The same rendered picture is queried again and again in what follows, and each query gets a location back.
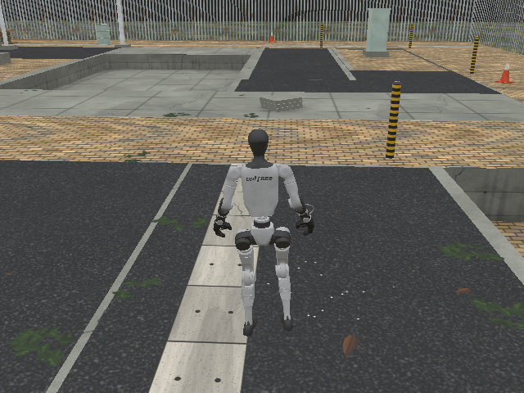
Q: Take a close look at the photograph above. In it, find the robot left hand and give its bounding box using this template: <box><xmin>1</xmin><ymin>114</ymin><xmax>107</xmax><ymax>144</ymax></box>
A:
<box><xmin>213</xmin><ymin>222</ymin><xmax>232</xmax><ymax>237</ymax></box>

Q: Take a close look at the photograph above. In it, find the right robot thigh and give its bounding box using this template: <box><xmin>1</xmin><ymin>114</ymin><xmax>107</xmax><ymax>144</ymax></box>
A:
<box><xmin>273</xmin><ymin>227</ymin><xmax>291</xmax><ymax>278</ymax></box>

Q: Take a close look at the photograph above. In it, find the robot right forearm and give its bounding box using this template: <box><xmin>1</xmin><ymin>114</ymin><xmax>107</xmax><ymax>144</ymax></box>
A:
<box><xmin>295</xmin><ymin>195</ymin><xmax>311</xmax><ymax>223</ymax></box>

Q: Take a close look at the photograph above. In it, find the robot right hand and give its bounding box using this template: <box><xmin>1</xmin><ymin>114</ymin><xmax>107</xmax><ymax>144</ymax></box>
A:
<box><xmin>296</xmin><ymin>217</ymin><xmax>314</xmax><ymax>235</ymax></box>

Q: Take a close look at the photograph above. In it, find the left robot upper arm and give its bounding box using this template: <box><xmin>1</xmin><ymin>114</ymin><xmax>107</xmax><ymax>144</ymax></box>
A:
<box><xmin>221</xmin><ymin>165</ymin><xmax>242</xmax><ymax>210</ymax></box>

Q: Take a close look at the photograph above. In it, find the robot left forearm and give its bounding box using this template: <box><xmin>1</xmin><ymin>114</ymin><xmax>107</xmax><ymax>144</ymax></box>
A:
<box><xmin>215</xmin><ymin>198</ymin><xmax>229</xmax><ymax>225</ymax></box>

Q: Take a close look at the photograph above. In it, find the humanoid robot head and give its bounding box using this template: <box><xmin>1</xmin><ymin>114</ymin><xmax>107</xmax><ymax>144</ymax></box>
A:
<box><xmin>246</xmin><ymin>129</ymin><xmax>273</xmax><ymax>169</ymax></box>

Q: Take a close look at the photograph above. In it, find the right robot upper arm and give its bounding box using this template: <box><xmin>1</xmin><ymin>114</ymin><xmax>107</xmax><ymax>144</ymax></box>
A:
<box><xmin>276</xmin><ymin>164</ymin><xmax>302</xmax><ymax>209</ymax></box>

